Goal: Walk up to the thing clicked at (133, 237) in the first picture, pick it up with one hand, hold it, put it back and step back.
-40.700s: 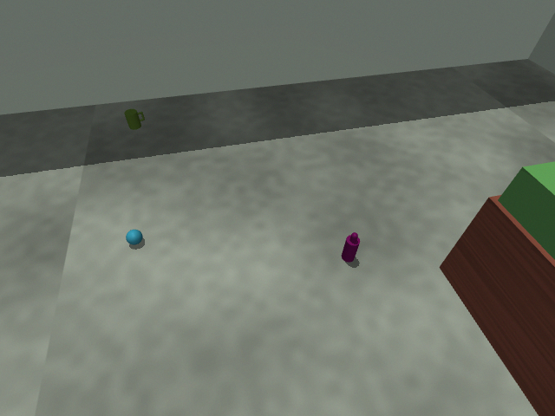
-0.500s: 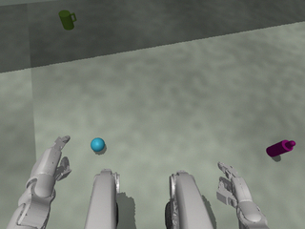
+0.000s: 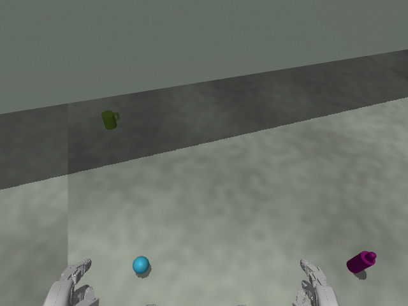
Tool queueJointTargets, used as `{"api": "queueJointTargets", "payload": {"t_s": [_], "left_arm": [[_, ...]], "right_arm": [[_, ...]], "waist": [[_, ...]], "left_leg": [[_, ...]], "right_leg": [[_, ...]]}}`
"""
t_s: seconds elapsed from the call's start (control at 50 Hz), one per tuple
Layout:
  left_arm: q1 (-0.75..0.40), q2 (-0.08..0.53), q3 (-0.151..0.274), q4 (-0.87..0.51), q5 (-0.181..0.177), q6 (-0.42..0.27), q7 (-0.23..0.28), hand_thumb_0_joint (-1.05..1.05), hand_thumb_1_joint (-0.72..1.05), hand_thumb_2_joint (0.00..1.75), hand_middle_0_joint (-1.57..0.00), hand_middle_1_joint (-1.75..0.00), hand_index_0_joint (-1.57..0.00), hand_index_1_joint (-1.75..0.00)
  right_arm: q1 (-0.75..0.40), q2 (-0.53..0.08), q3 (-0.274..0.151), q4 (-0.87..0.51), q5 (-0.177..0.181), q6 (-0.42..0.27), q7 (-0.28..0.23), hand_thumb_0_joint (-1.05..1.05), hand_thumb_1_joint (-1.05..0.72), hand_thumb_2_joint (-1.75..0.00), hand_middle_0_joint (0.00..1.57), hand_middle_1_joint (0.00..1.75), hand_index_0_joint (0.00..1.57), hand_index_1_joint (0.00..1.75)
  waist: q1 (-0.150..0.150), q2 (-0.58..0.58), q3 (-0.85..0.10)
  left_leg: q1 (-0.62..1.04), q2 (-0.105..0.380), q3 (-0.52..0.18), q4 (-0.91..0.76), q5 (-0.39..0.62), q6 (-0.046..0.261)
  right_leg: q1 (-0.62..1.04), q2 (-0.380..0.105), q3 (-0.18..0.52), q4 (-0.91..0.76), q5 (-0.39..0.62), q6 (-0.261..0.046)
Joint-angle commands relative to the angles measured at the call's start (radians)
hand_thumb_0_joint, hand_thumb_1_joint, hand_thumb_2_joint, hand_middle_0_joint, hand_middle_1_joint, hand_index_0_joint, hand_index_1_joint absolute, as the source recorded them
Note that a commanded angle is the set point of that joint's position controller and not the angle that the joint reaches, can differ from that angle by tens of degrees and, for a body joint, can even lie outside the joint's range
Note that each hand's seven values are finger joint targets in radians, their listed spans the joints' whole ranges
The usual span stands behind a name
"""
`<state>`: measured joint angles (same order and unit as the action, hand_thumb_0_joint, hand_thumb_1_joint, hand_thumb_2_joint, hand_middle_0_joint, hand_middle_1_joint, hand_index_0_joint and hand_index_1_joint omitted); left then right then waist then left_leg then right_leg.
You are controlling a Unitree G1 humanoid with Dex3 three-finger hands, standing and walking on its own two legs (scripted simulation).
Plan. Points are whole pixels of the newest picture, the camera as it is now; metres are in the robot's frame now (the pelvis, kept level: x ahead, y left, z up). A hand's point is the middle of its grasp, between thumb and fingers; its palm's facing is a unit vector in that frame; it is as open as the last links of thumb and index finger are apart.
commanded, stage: home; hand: left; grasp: from above
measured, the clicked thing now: (140, 264) +0.43 +0.21 -0.66
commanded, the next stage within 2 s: none
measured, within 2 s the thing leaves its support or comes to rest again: neither
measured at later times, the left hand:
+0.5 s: hand out of the picture +0.16 +0.18 -0.03, palm faces +0.07 -0.98 -0.20, open 7.4 cm
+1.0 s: hand out of the picture +0.16 +0.18 -0.03, palm faces +0.06 -0.98 -0.20, open 7.4 cm
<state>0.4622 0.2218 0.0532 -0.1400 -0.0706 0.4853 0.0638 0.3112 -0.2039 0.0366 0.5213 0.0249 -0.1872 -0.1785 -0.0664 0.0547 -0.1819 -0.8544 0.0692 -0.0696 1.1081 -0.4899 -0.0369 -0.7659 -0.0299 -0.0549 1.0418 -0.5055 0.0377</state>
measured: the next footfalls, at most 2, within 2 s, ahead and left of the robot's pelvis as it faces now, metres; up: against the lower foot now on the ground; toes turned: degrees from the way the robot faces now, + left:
none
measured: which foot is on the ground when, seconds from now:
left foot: down 0.00-1.00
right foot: down 0.00-1.00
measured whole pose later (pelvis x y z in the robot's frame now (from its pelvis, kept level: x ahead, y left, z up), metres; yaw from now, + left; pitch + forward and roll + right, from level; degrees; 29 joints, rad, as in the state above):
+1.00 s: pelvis +0.00 +0.00 +0.02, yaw +1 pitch +9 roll -3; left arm 0.49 0.22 0.04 -0.12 -0.05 0.47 0.01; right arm 0.29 -0.22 0.02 0.55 0.00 -0.26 -0.19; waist -0.04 0.04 -0.15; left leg -0.71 0.06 -0.06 1.01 -0.45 -0.04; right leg -0.62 -0.04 -0.05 0.95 -0.47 0.04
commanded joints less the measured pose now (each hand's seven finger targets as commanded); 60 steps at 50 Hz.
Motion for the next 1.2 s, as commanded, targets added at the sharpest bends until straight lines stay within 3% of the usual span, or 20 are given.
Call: {"api": "queueJointTargets", "payload": {"t_s": [0.0, 0.14, 0.2, 0.42, 0.48, 0.62, 0.74, 1.0, 1.18], "left_arm": [[0.045, 0.080, 0.046, -0.198, 0.006, -0.031, -0.008, 0.00, 0.90, 0.90, -0.20, -0.30, -0.20, -0.30], [0.022, 0.086, 0.039, -0.188, 0.018, -0.043, -0.036, 0.00, 0.90, 0.90, -0.20, -0.30, -0.20, -0.30], [-0.003, 0.095, 0.045, -0.201, 0.025, -0.053, -0.045, 0.00, 0.90, 0.90, -0.20, -0.30, -0.20, -0.30], [0.005, 0.094, 0.042, -0.185, 0.030, -0.068, -0.041, 0.00, 0.90, 0.90, -0.20, -0.30, -0.20, -0.30], [0.007, 0.099, 0.043, -0.191, 0.025, -0.067, -0.039, 0.00, 0.90, 0.90, -0.20, -0.30, -0.20, -0.30], [0.007, 0.098, 0.045, -0.182, 0.027, -0.068, -0.039, 0.00, 0.90, 0.90, -0.20, -0.30, -0.20, -0.30], [0.013, 0.100, 0.047, -0.181, 0.028, -0.068, -0.038, 0.00, 0.90, 0.90, -0.20, -0.30, -0.20, -0.30], [-0.008, 0.102, 0.043, -0.183, 0.028, -0.061, -0.042, 0.00, 0.90, 0.90, -0.20, -0.30, -0.20, -0.30], [-0.017, 0.122, 0.051, -0.211, 0.029, -0.067, -0.037, 0.00, 0.90, 0.90, -0.20, -0.30, -0.20, -0.30]], "right_arm": [[-0.066, -0.115, -0.049, -0.157, -0.010, -0.074, -0.024, 0.00, -0.90, -0.90, 0.20, 0.30, 0.20, 0.30], [-0.082, -0.131, -0.060, -0.156, -0.017, -0.102, -0.021, 0.00, -0.90, -0.90, 0.20, 0.30, 0.20, 0.30], [-0.084, -0.138, -0.066, -0.150, -0.020, -0.111, -0.019, 0.00, -0.90, -0.90, 0.20, 0.30, 0.20, 0.30], [-0.106, -0.135, -0.059, -0.139, -0.025, -0.122, -0.017, 0.00, -0.90, -0.90, 0.20, 0.30, 0.20, 0.30], [-0.102, -0.135, -0.058, -0.134, -0.024, -0.122, -0.021, 0.00, -0.90, -0.90, 0.20, 0.30, 0.20, 0.30], [-0.105, -0.134, -0.059, -0.130, -0.023, -0.124, -0.024, 0.00, -0.90, -0.90, 0.20, 0.30, 0.20, 0.30], [-0.097, -0.135, -0.063, -0.122, -0.025, -0.128, -0.027, 0.00, -0.90, -0.90, 0.20, 0.30, 0.20, 0.30], [-0.105, -0.135, -0.061, -0.124, -0.021, -0.129, -0.025, 0.00, -0.90, -0.90, 0.20, 0.30, 0.20, 0.30], [-0.096, -0.134, -0.061, -0.118, -0.022, -0.128, -0.029, 0.00, -0.90, -0.90, 0.20, 0.30, 0.20, 0.30]], "waist": [[0.015, -0.007, -0.101], [0.008, -0.036, -0.030], [0.014, 0.012, -0.040], [0.022, -0.002, -0.043], [0.024, -0.015, -0.069], [0.028, -0.010, -0.049], [0.028, -0.012, -0.065], [0.031, 0.009, -0.020], [0.028, 0.003, -0.043]], "left_leg": [[0.220, -0.060, 0.035, -0.208, 0.246, 0.040], [0.242, -0.066, 0.044, -0.246, 0.203, 0.045], [0.266, -0.062, 0.042, -0.265, 0.194, 0.038], [0.269, -0.066, 0.043, -0.260, 0.179, 0.040], [0.277, -0.068, 0.046, -0.249, 0.216, 0.043], [0.267, -0.063, 0.040, -0.268, 0.169, 0.041], [0.278, -0.062, 0.044, -0.255, 0.229, 0.039], [0.260, -0.061, 0.045, -0.286, 0.116, 0.040], [0.267, -0.061, 0.045, -0.270, 0.150, 0.040]], "right_leg": [[0.126, 0.052, -0.024, -0.215, 0.248, -0.033], [0.122, 0.049, -0.029, -0.259, 0.200, -0.024], [0.120, 0.049, -0.032, -0.246, 0.189, -0.031], [0.136, 0.046, -0.026, -0.257, 0.183, -0.027], [0.154, 0.044, -0.022, -0.259, 0.221, -0.024], [0.144, 0.046, -0.026, -0.261, 0.172, -0.028], [0.159, 0.046, -0.026, -0.251, 0.227, -0.027], [0.130, 0.046, -0.024, -0.268, 0.123, -0.030], [0.139, 0.046, -0.024, -0.261, 0.152, -0.028]]}}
